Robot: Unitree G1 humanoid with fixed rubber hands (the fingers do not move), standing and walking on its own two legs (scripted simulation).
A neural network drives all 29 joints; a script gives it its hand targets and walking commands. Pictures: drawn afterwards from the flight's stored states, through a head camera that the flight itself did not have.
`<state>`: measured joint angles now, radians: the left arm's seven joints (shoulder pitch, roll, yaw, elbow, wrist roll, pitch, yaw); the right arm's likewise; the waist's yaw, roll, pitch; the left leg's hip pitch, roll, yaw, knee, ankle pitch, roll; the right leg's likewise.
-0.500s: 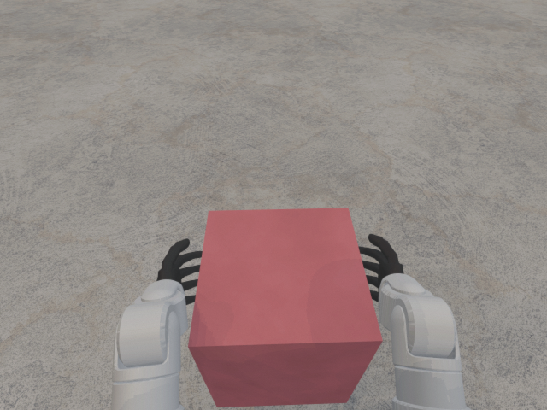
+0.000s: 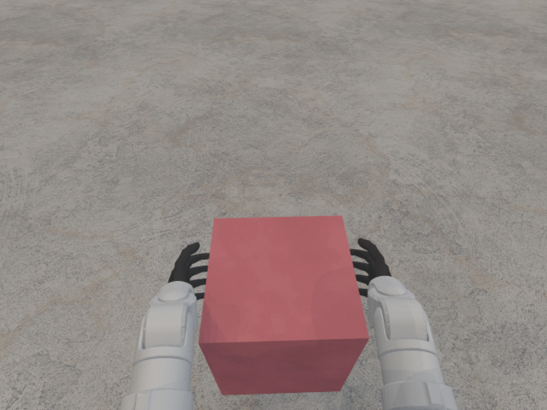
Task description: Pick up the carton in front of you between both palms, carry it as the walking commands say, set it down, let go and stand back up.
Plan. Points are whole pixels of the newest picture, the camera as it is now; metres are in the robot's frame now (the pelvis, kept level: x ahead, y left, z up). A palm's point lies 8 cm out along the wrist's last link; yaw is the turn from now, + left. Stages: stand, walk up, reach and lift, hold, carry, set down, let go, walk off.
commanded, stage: carry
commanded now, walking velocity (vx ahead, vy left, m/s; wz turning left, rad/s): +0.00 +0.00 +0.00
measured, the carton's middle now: (279, 308) +0.29 +0.00 -0.05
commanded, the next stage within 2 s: hold in 1.02 s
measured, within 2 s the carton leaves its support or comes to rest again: neither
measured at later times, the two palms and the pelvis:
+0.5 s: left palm (175, 298) +0.27 +0.16 +0.04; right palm (378, 293) +0.27 -0.14 +0.04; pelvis -0.01 +0.01 +0.00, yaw +0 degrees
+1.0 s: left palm (169, 304) +0.26 +0.16 +0.04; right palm (376, 298) +0.26 -0.14 +0.04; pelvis -0.02 +0.01 +0.00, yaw +0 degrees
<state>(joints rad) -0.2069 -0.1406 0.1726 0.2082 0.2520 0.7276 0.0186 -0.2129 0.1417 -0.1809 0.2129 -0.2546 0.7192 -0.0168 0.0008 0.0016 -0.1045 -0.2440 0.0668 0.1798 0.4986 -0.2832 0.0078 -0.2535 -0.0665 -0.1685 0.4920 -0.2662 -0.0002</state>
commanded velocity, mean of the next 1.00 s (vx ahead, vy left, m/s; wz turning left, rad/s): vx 0.00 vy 0.00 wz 0.00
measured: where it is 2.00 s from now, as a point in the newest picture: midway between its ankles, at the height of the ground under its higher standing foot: outside the picture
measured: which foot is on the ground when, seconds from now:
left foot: down 0.00-1.00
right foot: down 0.00-1.00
